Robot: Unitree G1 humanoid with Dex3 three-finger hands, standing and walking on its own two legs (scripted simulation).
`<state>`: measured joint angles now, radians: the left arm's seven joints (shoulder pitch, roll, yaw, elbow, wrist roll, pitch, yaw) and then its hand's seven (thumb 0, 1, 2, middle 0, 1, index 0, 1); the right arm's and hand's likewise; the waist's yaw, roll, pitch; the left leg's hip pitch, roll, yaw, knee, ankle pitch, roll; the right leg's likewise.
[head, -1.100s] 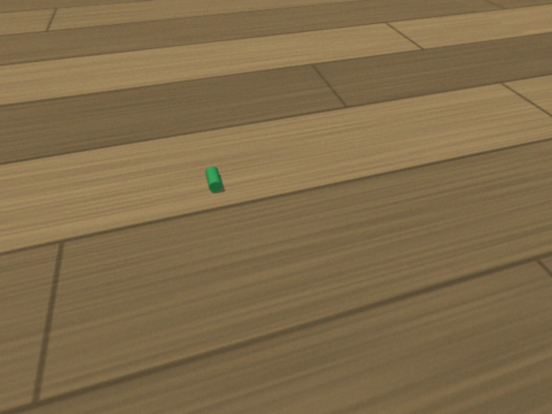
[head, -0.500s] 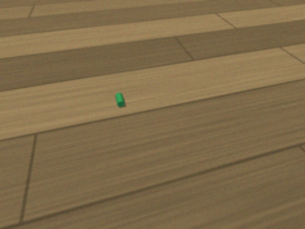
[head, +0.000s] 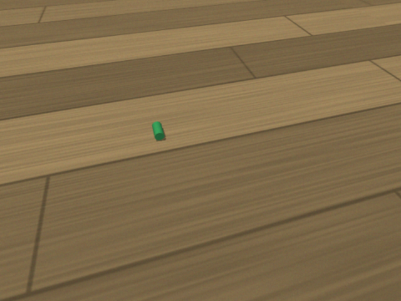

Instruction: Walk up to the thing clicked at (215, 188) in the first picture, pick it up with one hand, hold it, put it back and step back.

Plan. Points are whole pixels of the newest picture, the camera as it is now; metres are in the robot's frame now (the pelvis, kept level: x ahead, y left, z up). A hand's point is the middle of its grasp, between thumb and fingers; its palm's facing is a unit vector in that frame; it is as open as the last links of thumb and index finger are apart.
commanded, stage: stand
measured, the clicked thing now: (158, 130) +1.35 +0.32 -0.75
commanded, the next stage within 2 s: walk up in 0.02 s
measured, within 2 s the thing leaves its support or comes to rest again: neither
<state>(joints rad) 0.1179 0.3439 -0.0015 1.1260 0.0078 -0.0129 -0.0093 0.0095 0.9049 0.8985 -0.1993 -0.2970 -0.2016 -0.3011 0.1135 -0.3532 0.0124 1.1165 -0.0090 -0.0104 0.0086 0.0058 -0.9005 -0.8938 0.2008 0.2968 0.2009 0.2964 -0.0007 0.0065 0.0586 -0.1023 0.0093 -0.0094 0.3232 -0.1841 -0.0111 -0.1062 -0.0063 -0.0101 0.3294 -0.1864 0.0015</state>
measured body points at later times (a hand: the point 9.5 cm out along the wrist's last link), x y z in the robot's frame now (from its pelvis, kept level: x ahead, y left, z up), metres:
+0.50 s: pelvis -0.02 +0.00 -0.04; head +0.02 +0.05 +0.41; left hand +0.02 +0.34 -0.16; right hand +0.15 -0.30 -0.12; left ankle -0.04 +0.13 -0.75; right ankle -0.01 -0.12 -0.73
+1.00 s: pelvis -0.01 -0.07 -0.02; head +0.04 -0.07 +0.43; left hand -0.15 +0.23 -0.11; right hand +0.28 -0.25 -0.13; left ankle -0.09 +0.07 -0.66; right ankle +0.07 -0.15 -0.75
